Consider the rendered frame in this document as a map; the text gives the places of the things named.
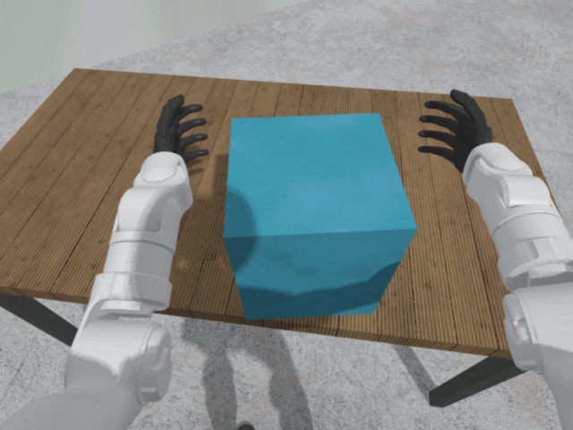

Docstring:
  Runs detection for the right robot upper arm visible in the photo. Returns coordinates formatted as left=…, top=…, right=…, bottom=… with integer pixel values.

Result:
left=502, top=282, right=573, bottom=430

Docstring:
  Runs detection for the left robot hand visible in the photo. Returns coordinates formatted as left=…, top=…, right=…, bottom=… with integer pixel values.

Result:
left=153, top=94, right=210, bottom=165

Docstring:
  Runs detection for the left robot forearm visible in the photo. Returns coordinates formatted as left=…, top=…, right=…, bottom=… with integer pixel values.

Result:
left=64, top=151, right=193, bottom=389

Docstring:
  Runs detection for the right robot forearm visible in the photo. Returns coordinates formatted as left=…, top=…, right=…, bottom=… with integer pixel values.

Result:
left=463, top=142, right=573, bottom=292

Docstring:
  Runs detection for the carton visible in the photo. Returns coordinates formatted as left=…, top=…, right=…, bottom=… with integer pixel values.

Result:
left=223, top=113, right=417, bottom=320

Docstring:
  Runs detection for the right robot hand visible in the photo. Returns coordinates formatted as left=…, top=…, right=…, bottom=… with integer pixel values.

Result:
left=418, top=90, right=492, bottom=173

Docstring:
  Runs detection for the table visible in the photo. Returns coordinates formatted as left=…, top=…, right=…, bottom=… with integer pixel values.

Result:
left=0, top=68, right=565, bottom=408

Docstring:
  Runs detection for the left robot upper arm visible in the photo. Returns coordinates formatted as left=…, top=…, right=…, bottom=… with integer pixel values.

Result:
left=0, top=319, right=172, bottom=430

